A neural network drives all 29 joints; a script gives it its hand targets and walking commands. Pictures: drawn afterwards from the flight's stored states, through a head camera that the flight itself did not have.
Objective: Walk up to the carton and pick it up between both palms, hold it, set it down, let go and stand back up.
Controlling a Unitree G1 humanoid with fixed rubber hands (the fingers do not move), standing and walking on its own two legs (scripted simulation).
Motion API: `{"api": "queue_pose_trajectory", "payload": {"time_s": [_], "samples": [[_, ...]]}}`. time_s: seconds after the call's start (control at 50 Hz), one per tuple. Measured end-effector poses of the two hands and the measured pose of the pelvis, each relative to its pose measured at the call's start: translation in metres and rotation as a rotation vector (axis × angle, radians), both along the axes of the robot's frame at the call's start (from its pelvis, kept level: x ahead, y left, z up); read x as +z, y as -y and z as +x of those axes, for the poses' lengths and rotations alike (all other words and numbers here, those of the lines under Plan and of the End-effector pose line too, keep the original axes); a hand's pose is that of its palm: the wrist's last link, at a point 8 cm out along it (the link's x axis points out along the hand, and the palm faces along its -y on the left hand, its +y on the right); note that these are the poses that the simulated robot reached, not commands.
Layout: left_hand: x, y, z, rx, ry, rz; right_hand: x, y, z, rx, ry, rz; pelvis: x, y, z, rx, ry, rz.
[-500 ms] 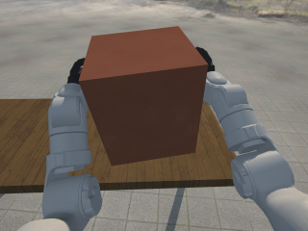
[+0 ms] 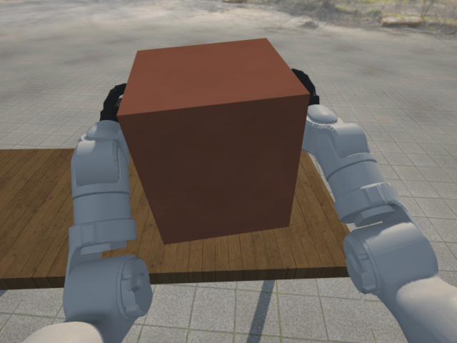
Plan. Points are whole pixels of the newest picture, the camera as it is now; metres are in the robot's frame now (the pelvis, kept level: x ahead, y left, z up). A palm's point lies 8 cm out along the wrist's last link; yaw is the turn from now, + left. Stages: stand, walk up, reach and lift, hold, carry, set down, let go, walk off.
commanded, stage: hold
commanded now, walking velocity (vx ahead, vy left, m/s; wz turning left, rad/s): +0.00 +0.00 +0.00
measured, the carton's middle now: (215, 141) +0.37 +0.00 +0.24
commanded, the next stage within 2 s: none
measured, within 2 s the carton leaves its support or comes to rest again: neither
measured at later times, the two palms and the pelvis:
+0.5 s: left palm (114, 130) +0.37 +0.16 +0.27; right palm (306, 114) +0.37 -0.15 +0.28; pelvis +0.00 +0.00 +0.00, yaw +0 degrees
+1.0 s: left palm (114, 136) +0.36 +0.16 +0.26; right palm (306, 118) +0.37 -0.15 +0.28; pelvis +0.00 +0.00 +0.00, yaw +0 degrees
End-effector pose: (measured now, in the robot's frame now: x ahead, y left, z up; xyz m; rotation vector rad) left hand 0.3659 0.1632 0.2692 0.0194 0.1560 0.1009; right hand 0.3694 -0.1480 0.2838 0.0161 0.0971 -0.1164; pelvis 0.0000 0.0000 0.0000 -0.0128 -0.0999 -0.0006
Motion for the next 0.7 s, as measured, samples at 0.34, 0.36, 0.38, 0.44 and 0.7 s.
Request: {"api": "queue_pose_trajectory", "payload": {"time_s": [0.34,0.36,0.38,0.44,0.7], "samples": [[0.0005,0.0008,0.0015,-0.002,-0.001,0.002,-0.0001,0.0008,0.0007,-0.002,-0.004,-0.003,0.0001,0.0004,-0.0007,0.001,-0.006,0.000],[0.0005,0.0009,0.0015,-0.002,-0.001,0.002,-0.0001,0.0009,0.0007,-0.002,-0.004,-0.003,0.0001,0.0005,-0.0006,0.001,-0.006,0.000],[0.0004,0.0009,0.0015,-0.002,-0.001,0.002,-0.0002,0.0009,0.0008,-0.002,-0.004,-0.003,0.0001,0.0005,-0.0005,0.001,-0.006,0.000],[0.0002,0.0009,0.0016,-0.002,0.000,0.001,-0.0004,0.0009,0.0008,-0.002,-0.004,-0.004,0.0001,0.0006,-0.0003,0.001,-0.005,0.000],[0.0001,0.0006,0.0014,-0.001,0.002,0.001,-0.0010,0.0006,0.0008,-0.001,-0.004,-0.002,0.0000,0.0004,0.0004,0.002,-0.003,0.000]]}}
